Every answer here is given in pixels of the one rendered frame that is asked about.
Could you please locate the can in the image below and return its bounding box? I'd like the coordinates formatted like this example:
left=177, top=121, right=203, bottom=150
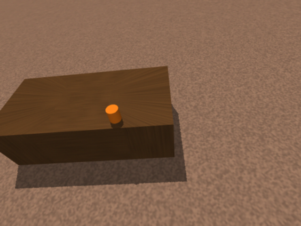
left=105, top=105, right=122, bottom=124

